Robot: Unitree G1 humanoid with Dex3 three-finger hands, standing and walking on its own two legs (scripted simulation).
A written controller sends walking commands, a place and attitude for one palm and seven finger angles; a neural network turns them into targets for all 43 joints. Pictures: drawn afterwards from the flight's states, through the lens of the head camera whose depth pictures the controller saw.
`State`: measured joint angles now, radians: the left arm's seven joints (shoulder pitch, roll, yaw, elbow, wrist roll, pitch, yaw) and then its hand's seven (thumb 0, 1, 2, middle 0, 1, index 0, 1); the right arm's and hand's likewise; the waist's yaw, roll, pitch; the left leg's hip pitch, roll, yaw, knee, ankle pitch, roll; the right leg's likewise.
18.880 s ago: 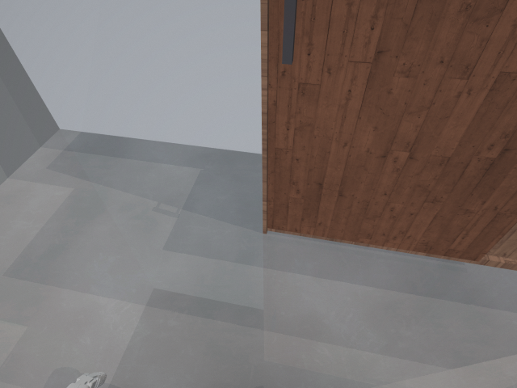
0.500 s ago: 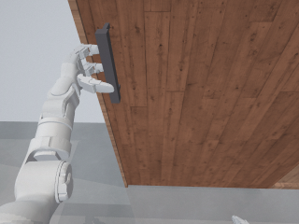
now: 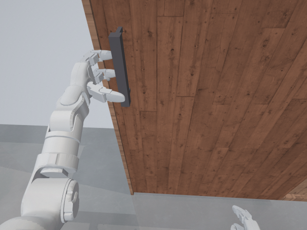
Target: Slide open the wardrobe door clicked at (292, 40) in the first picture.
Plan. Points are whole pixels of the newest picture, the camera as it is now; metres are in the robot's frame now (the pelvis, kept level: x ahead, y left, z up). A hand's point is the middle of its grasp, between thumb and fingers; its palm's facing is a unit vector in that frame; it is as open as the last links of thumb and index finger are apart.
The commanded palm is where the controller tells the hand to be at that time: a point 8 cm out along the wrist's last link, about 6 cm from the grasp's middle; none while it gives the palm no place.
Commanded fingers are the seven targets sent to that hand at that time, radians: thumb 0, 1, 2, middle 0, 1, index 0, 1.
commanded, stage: slide the fingers in behind the handle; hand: left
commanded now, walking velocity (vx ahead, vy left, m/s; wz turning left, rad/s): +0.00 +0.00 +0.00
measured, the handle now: (123, 69) +0.48 +0.12 +0.20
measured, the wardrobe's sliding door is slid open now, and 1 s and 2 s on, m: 0.00 0.00 0.00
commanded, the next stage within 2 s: grip the handle and tug to test in 1.24 s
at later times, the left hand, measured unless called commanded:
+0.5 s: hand (121, 77) +0.42 +0.11 +0.21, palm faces +0.00 -1.00 +0.01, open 14.0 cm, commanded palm +0.40 +0.16 +0.21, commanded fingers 0.00 -0.50 0.30 -0.30 -1.20 -0.30 -1.20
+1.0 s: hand (128, 77) +0.42 +0.09 +0.21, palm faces +0.00 -1.00 +0.00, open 14.0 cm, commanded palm +0.40 +0.14 +0.21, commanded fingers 0.00 -0.50 0.30 -0.30 -1.20 -0.30 -1.20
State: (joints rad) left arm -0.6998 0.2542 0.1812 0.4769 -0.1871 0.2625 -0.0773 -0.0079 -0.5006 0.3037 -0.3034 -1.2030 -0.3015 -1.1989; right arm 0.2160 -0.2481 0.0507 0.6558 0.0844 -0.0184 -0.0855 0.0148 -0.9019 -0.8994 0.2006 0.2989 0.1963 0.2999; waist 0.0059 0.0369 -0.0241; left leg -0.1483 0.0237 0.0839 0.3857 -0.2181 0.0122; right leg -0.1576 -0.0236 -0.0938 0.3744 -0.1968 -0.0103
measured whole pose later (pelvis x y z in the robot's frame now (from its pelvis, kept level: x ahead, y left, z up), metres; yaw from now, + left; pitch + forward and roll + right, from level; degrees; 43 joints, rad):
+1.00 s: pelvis +0.01 -0.01 +0.00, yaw +0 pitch -1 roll +0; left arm -0.72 0.17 0.12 0.45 -0.17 0.31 0.02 -0.01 -0.50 0.30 -0.30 -1.20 -0.30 -1.20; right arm 0.21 -0.23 0.05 0.66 0.07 0.02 -0.08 0.01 -0.90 -0.90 0.20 0.30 0.20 0.30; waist 0.00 0.05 -0.03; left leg -0.13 0.03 0.08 0.37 -0.22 0.00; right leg -0.14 -0.01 -0.10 0.37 -0.21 -0.02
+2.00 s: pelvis +0.01 -0.01 +0.00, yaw +1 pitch -1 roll +0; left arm -0.73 0.16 0.10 0.46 -0.16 0.30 0.04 0.01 0.64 0.79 -0.42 -1.36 -0.40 -1.36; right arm 0.21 -0.23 0.04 0.68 0.07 0.03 -0.08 0.01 -0.90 -0.90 0.20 0.30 0.20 0.30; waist 0.01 0.04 -0.03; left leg -0.14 0.03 0.06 0.37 -0.22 0.00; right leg -0.14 -0.02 -0.11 0.37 -0.21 -0.02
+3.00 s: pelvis +0.05 -0.01 +0.00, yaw -1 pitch +1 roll +0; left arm -0.47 0.14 0.12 0.00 -0.17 0.47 0.03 0.00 0.70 0.77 -0.34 -1.40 -0.32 -1.40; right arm 0.17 -0.25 0.03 0.60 0.06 0.09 -0.05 0.01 -0.90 -0.90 0.20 0.30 0.19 0.30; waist 0.02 0.05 -0.05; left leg -0.10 0.04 0.06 0.38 -0.28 -0.01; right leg -0.12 0.00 -0.08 0.38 -0.27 -0.02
